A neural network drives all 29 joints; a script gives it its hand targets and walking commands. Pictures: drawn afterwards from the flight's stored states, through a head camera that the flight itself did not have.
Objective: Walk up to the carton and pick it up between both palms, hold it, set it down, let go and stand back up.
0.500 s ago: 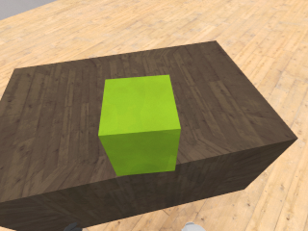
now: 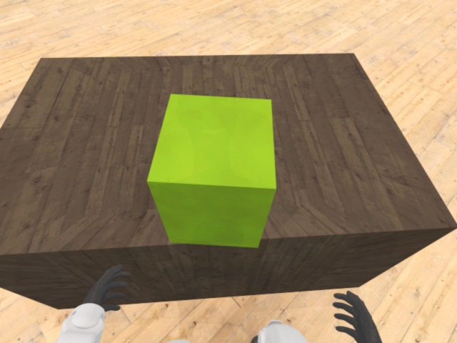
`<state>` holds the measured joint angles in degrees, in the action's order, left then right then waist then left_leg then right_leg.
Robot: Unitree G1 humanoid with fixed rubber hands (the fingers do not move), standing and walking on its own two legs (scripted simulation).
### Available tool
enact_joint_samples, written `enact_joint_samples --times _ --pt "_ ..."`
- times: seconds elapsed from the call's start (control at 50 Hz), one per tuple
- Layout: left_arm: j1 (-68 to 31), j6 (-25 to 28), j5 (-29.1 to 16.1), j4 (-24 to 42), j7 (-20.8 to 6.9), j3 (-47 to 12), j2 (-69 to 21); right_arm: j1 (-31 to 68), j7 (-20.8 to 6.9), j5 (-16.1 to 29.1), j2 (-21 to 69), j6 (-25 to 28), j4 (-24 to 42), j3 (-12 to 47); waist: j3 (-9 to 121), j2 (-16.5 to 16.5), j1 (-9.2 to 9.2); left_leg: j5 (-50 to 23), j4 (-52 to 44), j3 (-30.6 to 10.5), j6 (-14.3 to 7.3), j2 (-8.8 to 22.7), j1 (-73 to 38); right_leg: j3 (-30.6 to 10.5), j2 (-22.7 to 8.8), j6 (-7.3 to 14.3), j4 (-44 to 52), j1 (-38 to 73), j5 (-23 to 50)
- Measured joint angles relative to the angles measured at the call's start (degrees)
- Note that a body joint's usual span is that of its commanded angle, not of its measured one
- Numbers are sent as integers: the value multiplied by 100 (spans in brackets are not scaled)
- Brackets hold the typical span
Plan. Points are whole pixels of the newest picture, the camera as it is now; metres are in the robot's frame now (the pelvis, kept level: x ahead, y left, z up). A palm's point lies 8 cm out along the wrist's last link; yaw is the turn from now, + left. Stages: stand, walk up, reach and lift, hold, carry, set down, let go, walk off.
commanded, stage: reach and lift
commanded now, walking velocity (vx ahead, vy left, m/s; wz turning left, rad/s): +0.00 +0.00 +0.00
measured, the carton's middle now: (217, 176) +0.44 +0.05 -0.02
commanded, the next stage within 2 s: none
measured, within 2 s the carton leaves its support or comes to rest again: neither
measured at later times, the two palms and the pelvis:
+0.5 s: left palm (82, 309) +0.19 +0.25 -0.03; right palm (357, 336) +0.16 -0.20 -0.05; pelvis +0.01 -0.02 +0.02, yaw +1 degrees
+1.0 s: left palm (87, 278) +0.23 +0.25 -0.01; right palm (340, 296) +0.21 -0.17 -0.02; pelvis +0.02 +0.01 +0.03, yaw +1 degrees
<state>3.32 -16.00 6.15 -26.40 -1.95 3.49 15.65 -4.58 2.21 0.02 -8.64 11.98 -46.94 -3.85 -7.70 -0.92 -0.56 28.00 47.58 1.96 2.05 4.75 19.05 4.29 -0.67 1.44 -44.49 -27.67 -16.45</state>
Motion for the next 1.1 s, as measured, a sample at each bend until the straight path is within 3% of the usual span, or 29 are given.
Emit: enact_joint_samples --times 0.12,0.3,0.58,0.7,0.96,1.1 --pt "127 270 -278 41 -69 171 339 -321 267 101 426 113 321 218 82 -159 -2 -188 -353 -115 98 -13 -177 126 -16 98 202 173 37" --pt "315 712 -520 -132 -244 216 319 -570 502 135 673 266 731 477 -24 -91 -43 -490 -982 -83 122 -13 -744 123 18 124 741 709 271" --pt "349 1682 -834 -552 -290 174 138 -869 423 173 730 470 998 506 233 -31 78 -673 -1501 -64 71 -19 -1321 127 43 92 1239 1291 433" --pt "256 1982 -1024 -727 -317 67 69 -752 426 233 775 544 956 526 350 -17 45 -671 -1562 -99 61 -40 -1449 160 21 57 1330 1455 429" --pt "29 2778 -1226 -1099 -199 -91 -83 -396 317 338 674 985 721 502 397 -17 35 -643 -1650 -37 -21 -107 -1525 92 -29 -68 1500 1554 471" --pt "-87 3405 -1317 -1369 -87 -209 -154 -135 207 520 607 1484 230 476 400 34 51 -535 -1522 -34 -70 -126 -1424 82 -51 -133 1484 1506 433"
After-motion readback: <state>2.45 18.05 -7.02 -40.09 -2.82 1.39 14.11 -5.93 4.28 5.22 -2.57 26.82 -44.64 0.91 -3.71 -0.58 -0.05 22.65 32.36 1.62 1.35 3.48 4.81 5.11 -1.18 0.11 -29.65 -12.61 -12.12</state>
